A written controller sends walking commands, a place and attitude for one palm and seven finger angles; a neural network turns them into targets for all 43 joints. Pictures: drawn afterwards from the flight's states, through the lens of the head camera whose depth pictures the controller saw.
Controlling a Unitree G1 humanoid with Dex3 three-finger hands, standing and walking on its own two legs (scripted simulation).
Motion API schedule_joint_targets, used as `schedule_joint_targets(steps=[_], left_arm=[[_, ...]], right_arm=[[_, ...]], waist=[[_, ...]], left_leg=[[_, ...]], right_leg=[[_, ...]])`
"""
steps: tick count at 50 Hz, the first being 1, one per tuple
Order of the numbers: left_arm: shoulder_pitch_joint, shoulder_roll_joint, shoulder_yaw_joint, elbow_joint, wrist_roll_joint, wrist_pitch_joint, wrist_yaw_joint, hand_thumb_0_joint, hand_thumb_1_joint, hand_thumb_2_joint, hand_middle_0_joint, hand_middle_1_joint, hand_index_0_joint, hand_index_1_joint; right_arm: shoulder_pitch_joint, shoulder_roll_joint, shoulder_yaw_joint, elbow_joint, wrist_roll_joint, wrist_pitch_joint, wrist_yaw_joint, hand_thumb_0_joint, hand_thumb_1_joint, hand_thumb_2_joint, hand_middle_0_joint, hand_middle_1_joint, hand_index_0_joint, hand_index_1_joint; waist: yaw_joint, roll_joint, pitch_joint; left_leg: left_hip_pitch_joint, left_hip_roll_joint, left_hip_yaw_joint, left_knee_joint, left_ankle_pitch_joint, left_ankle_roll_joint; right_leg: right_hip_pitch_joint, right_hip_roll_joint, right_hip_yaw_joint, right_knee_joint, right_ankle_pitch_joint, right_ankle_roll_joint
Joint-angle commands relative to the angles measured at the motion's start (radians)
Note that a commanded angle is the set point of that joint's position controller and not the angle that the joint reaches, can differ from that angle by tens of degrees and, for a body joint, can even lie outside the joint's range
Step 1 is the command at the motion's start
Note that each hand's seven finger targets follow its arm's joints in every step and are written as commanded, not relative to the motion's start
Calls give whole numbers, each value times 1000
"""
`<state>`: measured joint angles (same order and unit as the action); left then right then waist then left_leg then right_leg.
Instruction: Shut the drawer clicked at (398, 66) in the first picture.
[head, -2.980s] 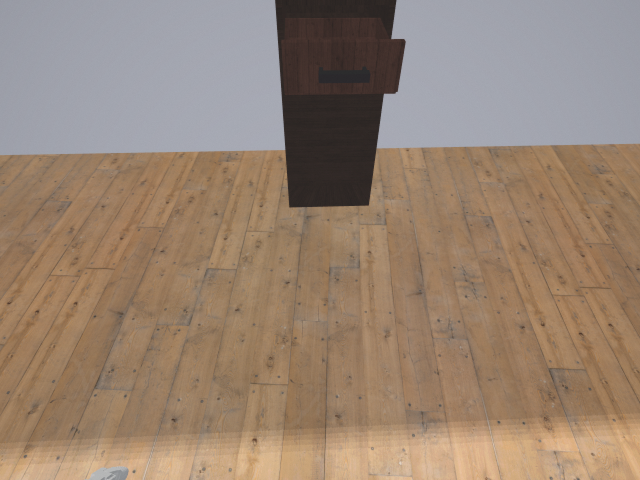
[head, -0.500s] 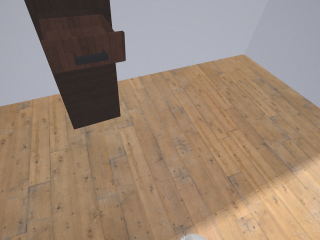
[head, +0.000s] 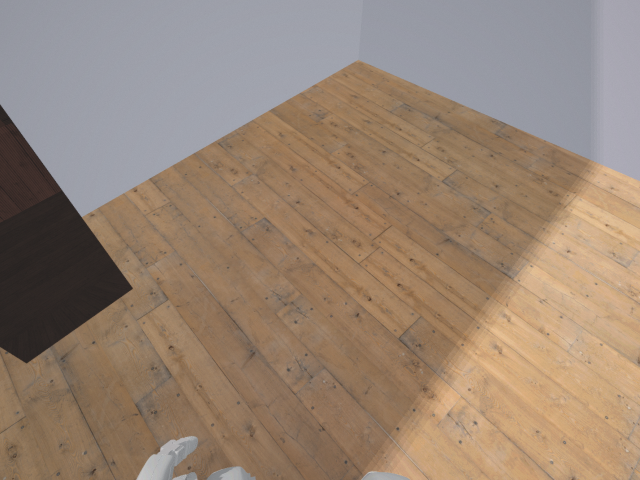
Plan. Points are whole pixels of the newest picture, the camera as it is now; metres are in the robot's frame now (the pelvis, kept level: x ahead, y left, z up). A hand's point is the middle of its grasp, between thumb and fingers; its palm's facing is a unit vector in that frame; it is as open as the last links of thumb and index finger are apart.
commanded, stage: walk to a spot facing it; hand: left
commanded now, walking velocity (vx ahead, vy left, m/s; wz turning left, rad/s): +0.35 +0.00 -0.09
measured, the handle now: out of the picture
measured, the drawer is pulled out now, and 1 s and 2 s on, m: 0.29 0.29 0.29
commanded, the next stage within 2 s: turn to face it in 0.26 s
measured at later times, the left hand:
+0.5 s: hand out of the picture +0.16 +0.23 -0.17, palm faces -0.02 -0.99 -0.14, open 7.4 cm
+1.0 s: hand (191, 381) +0.28 +0.20 -0.13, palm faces +0.23 -0.94 -0.25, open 7.3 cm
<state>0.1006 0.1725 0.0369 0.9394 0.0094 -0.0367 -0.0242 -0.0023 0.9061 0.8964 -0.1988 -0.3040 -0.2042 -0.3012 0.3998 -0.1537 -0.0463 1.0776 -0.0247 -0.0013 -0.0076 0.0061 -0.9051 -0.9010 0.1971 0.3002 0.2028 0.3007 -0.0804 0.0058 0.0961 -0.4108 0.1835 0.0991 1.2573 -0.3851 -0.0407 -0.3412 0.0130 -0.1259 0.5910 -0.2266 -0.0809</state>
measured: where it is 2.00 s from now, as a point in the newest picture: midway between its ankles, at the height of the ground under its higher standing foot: (319, 477)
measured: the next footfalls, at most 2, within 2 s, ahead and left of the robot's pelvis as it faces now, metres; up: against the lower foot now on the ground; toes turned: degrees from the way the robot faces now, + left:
left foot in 0.32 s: +0.24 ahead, +0.14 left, +0.00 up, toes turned +6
right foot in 0.76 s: +0.27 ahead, -0.09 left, +0.00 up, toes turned -2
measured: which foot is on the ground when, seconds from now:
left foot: up 0.00-0.30, down 0.32-0.76, up 0.78-1.00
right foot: down 0.00-0.34, up 0.36-0.74, down 0.76-1.00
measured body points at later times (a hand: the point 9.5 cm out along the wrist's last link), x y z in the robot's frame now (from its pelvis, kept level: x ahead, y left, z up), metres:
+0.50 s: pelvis +0.17 +0.05 +0.02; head +0.18 +0.08 +0.46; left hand +0.16 +0.28 -0.16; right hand +0.22 -0.19 -0.12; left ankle +0.20 +0.14 -0.73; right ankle +0.13 -0.08 -0.65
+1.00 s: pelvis +0.22 +0.00 +0.01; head +0.25 -0.02 +0.46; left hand +0.27 +0.25 -0.12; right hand +0.31 -0.24 -0.15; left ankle +0.18 +0.14 -0.64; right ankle +0.23 -0.09 -0.73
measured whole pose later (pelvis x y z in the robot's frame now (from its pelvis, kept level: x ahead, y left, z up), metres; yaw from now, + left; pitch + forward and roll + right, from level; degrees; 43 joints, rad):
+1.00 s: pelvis +0.22 +0.00 +0.01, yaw +13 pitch +0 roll +2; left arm 0.17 0.15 0.04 0.92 0.02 -0.01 0.03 -0.01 0.92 0.90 -0.20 -0.30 -0.21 -0.30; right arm 0.21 -0.22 -0.10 1.00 -0.02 0.07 0.01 0.00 -0.91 -0.90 0.19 0.30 0.20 0.30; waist -0.04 0.02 0.06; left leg -0.51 0.06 0.06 1.11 -0.40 -0.07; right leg -0.20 -0.12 -0.25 0.52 -0.30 -0.02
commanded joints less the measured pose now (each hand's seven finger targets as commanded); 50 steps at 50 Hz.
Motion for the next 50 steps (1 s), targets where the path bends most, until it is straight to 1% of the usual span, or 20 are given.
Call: schedule_joint_targets(steps=[1,5,11,14,15,16,17,18,21,24,27,32,36,37,38,39,40,42,43,50], left_arm=[[110,148,45,-1,12,-24,31,0,900,900,-200,-300,-200,-300],[165,129,48,11,11,-31,28,0,900,900,-200,-300,-200,-300],[240,157,44,53,15,-29,29,0,900,900,-200,-300,-200,-300],[231,158,44,62,8,-19,29,0,900,900,-200,-300,-200,-300],[232,134,40,57,5,-15,27,0,900,900,-200,-300,-200,-300],[249,89,34,45,1,-11,19,0,900,900,-200,-300,-200,-300],[233,69,30,16,2,-16,14,0,900,900,-200,-300,-200,-300],[197,108,36,21,15,-8,23,0,900,900,-200,-300,-200,-300],[220,64,29,70,19,-1,12,0,900,900,-200,-300,-200,-300],[278,22,13,102,15,16,24,0,900,900,-200,-300,-200,-300],[229,14,13,85,12,28,36,0,900,900,-200,-300,-200,-300],[121,35,29,26,3,41,45,0,900,900,-200,-300,-200,-300],[173,62,41,15,-3,30,50,0,900,900,-200,-300,-200,-300],[207,99,48,18,1,21,55,0,900,900,-200,-300,-200,-300],[243,197,66,20,15,12,66,0,900,900,-200,-300,-200,-300],[261,245,69,1,10,19,64,0,900,900,-200,-300,-200,-300],[219,213,67,-11,8,16,66,0,900,900,-200,-300,-200,-300],[112,152,48,-45,9,21,69,0,900,900,-200,-300,-200,-300],[105,136,41,-51,8,18,67,0,900,900,-200,-300,-200,-300],[151,174,51,-65,20,26,63,0,900,900,-200,-300,-200,-300]], right_arm=[[51,-76,-19,-70,-7,-19,4,0,-900,-900,200,300,200,300],[-57,-64,-22,-107,-10,-19,16,0,-900,-900,200,300,200,300],[-227,-72,-16,-164,0,-44,29,0,-900,-900,200,300,200,300],[-166,-93,-15,-137,0,-55,20,0,-900,-900,200,300,200,300],[-85,-130,-20,-111,-1,-62,9,0,-900,-900,200,300,200,300],[21,-222,-42,-89,-10,-67,0,0,-900,-900,200,300,200,300],[101,-296,-52,-85,-14,-59,-3,0,-900,-900,200,300,200,300],[68,-243,-39,-83,-9,-55,-11,0,-900,-900,200,300,200,300],[-80,-130,1,-102,2,-65,-16,0,-900,-900,200,300,200,300],[-85,-110,11,-76,12,-73,-21,0,-900,-900,200,300,200,300],[-61,-128,-4,-61,12,-59,-22,0,-900,-900,200,300,200,300],[-56,-162,-29,-59,2,-20,-19,0,-900,-900,200,300,200,300],[-102,-180,-48,-83,7,2,-14,0,-900,-900,200,300,200,300],[-100,-153,-46,-94,14,1,-8,0,-900,-900,200,300,200,300],[-83,-83,-37,-118,22,1,0,0,-900,-900,200,300,200,300],[-93,-89,-43,-144,12,10,-2,0,-900,-900,200,300,200,300],[-114,-109,-50,-136,6,27,-2,0,-900,-900,200,300,200,300],[-116,-104,-52,-116,4,38,10,0,-900,-900,200,300,200,300],[-115,-95,-49,-114,3,41,16,0,-900,-900,200,300,200,300],[-242,-106,-46,-175,4,56,31,0,-900,-900,200,300,200,300]], waist=[[26,-97,-79],[58,-117,-54],[108,-104,-22],[65,-84,-20],[29,-7,-50],[-4,198,-105],[-21,334,-129],[-23,251,-111],[66,88,-16],[97,147,-100],[87,118,-106],[65,178,-84],[107,140,-113],[121,45,-137],[128,-221,-170],[138,-283,-182],[128,-285,-155],[75,-159,-80],[69,-157,-70],[94,-184,-62]], left_leg=[[-95,8,-35,-107,108,-12],[-124,-7,-25,-276,170,-16],[-31,-61,-13,-566,130,7],[182,-105,28,-736,181,12],[347,-81,-9,-801,174,27],[512,111,-252,-882,131,93],[545,322,-460,-1010,120,190],[436,312,-461,-1046,55,196],[229,182,-249,-1056,283,188],[232,79,-96,-993,650,174],[241,68,-115,-954,746,188],[224,75,-223,-917,647,206],[139,32,-268,-812,514,156],[44,-21,-234,-739,380,107],[-145,-158,-70,-531,55,27],[-159,-182,-73,-321,-232,9],[-162,-147,-121,-183,-213,7],[-178,-109,-100,-58,-77,-9],[-182,-110,-87,-48,-36,-17],[-144,-108,-21,-215,-7,-36]], right_leg=[[41,-240,240,-378,81,-91],[52,-223,254,-410,-29,-106],[128,-259,310,-373,-9,-108],[72,-205,267,-274,44,-65],[-10,-156,233,-135,68,-38],[-175,-44,159,119,-70,9],[-300,13,48,404,-362,49],[-298,-32,125,537,-345,49],[-233,-112,118,544,-169,77],[-104,-108,73,402,-111,114],[-77,-89,50,295,-92,136],[-59,-66,45,177,-150,146],[137,-50,38,-101,11,139],[277,-120,99,-209,111,126],[428,-375,314,-263,265,52],[345,-528,382,-287,359,-48],[252,-499,353,-307,323,-58],[198,-406,192,-273,324,-39],[194,-371,121,-260,374,-22],[217,-375,-2,-242,388,-26]])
